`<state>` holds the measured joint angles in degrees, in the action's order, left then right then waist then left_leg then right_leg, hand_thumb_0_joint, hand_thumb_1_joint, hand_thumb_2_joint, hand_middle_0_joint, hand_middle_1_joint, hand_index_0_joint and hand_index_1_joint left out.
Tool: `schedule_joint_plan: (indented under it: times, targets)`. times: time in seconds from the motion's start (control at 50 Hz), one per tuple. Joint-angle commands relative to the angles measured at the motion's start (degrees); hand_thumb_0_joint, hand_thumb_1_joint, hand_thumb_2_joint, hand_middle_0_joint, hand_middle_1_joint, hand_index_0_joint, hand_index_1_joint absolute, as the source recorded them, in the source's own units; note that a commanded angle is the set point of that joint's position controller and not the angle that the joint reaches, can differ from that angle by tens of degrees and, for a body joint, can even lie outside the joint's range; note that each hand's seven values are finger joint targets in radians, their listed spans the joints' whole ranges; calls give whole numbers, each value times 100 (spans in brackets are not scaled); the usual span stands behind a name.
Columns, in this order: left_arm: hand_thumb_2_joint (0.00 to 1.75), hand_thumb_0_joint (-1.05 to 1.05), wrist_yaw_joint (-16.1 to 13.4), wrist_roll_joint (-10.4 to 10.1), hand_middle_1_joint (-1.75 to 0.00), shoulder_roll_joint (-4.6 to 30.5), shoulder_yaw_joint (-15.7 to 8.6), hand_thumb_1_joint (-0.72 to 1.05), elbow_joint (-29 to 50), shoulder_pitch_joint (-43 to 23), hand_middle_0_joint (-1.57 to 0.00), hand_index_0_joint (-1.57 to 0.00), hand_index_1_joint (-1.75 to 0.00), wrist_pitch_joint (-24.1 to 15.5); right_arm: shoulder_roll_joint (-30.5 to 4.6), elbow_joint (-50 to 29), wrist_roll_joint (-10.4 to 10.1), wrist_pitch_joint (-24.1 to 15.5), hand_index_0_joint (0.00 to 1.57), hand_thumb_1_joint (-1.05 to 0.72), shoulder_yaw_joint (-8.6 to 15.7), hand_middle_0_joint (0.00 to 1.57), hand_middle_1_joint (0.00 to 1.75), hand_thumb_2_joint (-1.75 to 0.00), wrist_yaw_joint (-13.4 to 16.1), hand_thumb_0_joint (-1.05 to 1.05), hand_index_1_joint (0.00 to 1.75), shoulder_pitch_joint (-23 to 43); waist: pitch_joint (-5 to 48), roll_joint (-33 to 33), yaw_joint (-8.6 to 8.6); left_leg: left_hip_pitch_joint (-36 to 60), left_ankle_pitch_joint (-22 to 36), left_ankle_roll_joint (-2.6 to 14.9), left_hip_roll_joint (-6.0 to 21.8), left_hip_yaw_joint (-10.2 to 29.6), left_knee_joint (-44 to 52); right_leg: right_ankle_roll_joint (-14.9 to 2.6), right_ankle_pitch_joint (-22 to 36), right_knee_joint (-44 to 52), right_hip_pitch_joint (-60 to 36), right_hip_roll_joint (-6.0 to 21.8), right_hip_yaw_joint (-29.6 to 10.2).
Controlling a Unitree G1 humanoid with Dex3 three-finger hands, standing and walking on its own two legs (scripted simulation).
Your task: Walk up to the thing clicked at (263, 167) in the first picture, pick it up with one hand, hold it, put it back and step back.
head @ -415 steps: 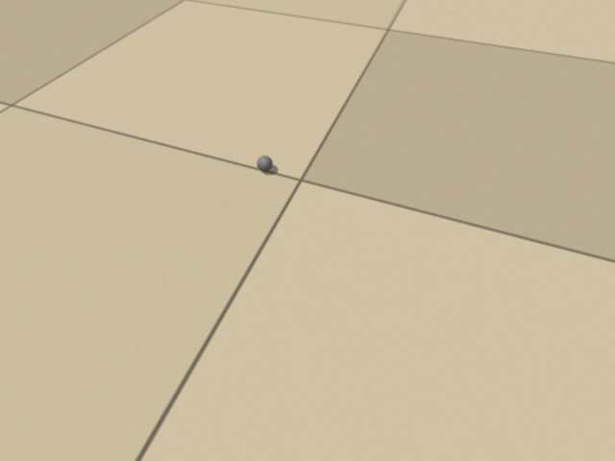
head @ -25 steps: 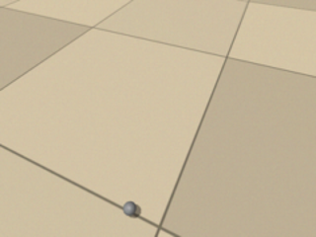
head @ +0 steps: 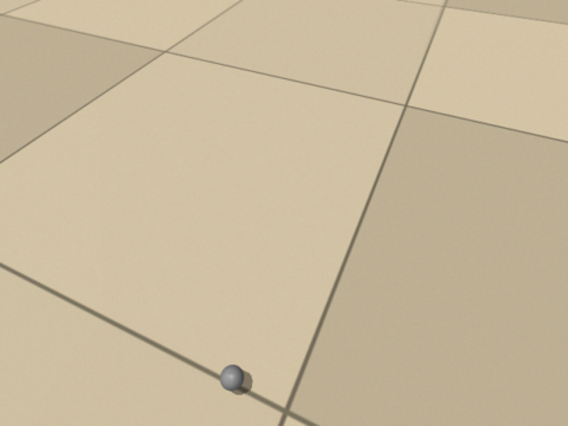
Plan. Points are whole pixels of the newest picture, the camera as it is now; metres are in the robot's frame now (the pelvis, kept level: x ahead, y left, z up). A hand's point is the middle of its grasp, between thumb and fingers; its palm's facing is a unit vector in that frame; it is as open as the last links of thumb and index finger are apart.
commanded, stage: stand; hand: left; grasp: from above
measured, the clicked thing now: (232, 377) +0.37 +0.20 -0.74
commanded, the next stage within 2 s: rise first in 0.84 s
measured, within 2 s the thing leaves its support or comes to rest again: neither
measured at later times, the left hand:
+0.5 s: hand out of the picture +0.07 +0.26 -0.16, palm faces -0.02 -0.94 -0.35, open 7.4 cm
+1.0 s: hand out of the picture +0.08 +0.25 -0.16, palm faces +0.01 -0.94 -0.34, open 7.5 cm
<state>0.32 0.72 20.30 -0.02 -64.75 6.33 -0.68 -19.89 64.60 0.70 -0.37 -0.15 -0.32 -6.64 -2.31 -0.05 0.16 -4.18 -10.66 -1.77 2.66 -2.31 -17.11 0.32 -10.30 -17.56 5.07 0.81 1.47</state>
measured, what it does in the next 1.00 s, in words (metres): stands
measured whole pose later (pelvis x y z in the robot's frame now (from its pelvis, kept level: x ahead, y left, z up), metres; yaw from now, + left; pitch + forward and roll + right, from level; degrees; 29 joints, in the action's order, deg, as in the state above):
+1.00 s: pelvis +0.00 +0.00 +0.00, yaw +1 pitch -1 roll +0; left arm -0.3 -0.3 19.7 -0.8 -61.9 6.7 -0.8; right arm -19.8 59.7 -1.1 -0.7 -0.3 0.6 -8.9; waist -2.3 -0.2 0.5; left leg -7.3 -11.3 -1.4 2.3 -1.8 -19.5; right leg 0.5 -11.0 -19.7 7.8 1.3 1.9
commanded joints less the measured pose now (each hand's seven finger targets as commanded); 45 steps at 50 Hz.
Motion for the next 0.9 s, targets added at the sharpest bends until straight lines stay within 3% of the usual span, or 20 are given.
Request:
schedule_joint_plan:
  times: [0.0,0.28,0.88]
  targets:
    - [90,0,-85,-28,-30,1209,-220,90,340,-210,-20,-20,-30,-102,-1208,-313,-7,-110,20,-90,228,20,30,-90,85,0,30,197,198,-27,0,-77,722,234,588,462,247,-143,858,299,57,724,-536]
    - [90,0,-79,-24,-30,1228,-228,90,353,-184,-20,-20,-30,-96,-1215,-316,-6,-132,20,-90,225,20,30,-90,87,0,30,213,279,-44,-14,27,941,228,604,502,277,-152,956,220,77,703,-508]
    - [90,0,-83,-22,-30,1250,-227,90,377,-161,-20,-20,-30,-101,-1191,-322,-2,-123,20,-90,227,20,30,-90,80,0,30,190,259,-47,1,-9,811,223,591,502,294,-153,831,229,97,710,-518]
